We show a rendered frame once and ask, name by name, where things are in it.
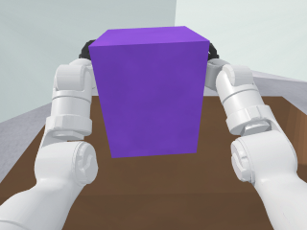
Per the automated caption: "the robot left hand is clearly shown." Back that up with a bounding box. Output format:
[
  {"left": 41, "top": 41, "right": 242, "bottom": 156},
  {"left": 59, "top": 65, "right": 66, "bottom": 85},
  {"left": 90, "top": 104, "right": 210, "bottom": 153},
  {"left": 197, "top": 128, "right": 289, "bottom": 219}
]
[{"left": 79, "top": 39, "right": 96, "bottom": 60}]

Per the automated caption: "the robot right upper arm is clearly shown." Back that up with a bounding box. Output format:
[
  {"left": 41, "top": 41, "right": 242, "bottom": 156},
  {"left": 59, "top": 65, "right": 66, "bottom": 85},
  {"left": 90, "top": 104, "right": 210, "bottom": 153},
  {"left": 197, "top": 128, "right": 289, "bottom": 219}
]
[{"left": 230, "top": 130, "right": 307, "bottom": 230}]

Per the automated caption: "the left robot forearm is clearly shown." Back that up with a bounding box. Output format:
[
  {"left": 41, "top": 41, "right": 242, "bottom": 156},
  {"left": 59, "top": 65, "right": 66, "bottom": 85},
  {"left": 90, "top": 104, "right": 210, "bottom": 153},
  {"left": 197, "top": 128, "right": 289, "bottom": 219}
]
[{"left": 35, "top": 58, "right": 97, "bottom": 177}]

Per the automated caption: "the carton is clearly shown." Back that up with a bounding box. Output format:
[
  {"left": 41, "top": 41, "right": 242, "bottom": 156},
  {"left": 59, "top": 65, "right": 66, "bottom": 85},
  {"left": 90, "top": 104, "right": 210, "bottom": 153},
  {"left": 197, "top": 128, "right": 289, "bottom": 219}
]
[{"left": 88, "top": 26, "right": 210, "bottom": 158}]

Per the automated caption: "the right robot forearm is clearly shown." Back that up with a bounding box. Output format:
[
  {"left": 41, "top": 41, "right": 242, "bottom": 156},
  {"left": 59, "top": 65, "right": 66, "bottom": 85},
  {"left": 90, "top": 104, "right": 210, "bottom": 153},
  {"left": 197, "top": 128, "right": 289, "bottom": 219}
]
[{"left": 204, "top": 58, "right": 297, "bottom": 170}]

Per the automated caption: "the pedestal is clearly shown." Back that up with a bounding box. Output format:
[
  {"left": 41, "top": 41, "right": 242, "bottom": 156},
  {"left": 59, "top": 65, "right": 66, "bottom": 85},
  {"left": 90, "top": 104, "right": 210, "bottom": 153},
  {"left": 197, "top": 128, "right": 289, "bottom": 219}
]
[{"left": 0, "top": 96, "right": 307, "bottom": 230}]

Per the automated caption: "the robot right hand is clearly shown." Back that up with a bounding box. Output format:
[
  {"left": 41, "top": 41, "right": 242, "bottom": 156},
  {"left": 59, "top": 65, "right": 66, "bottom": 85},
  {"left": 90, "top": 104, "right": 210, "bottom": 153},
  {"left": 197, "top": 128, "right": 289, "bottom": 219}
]
[{"left": 207, "top": 42, "right": 220, "bottom": 60}]

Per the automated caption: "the robot left upper arm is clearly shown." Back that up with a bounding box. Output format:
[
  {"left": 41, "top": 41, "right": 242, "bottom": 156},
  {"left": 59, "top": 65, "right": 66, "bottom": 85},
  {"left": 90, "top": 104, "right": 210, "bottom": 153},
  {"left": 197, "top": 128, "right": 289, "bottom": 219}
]
[{"left": 0, "top": 141, "right": 99, "bottom": 230}]

